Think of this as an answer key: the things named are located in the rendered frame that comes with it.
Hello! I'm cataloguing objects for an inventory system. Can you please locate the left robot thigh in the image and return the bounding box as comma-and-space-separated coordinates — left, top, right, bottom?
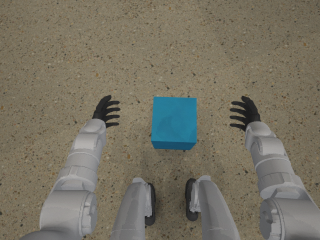
109, 182, 151, 240

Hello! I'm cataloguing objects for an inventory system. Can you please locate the robot left upper arm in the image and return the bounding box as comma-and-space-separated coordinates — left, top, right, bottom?
19, 190, 98, 240

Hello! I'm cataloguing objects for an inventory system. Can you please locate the carton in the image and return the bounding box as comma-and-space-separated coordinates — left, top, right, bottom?
151, 96, 197, 150

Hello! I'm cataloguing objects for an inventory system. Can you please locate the robot right forearm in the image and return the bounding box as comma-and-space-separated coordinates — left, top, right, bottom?
244, 121, 320, 211

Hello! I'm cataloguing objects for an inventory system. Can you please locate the robot left forearm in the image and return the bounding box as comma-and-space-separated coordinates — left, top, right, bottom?
39, 118, 107, 229

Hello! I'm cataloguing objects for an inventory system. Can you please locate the left robot shin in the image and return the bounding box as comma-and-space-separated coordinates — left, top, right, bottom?
127, 177, 152, 216

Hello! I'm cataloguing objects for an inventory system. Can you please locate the left robot hand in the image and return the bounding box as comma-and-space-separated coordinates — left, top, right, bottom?
92, 95, 121, 129

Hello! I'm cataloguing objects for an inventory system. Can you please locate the right robot hand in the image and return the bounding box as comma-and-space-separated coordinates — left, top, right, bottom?
229, 96, 261, 132

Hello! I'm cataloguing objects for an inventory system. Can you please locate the robot right upper arm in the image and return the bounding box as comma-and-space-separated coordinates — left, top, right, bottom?
259, 197, 320, 240

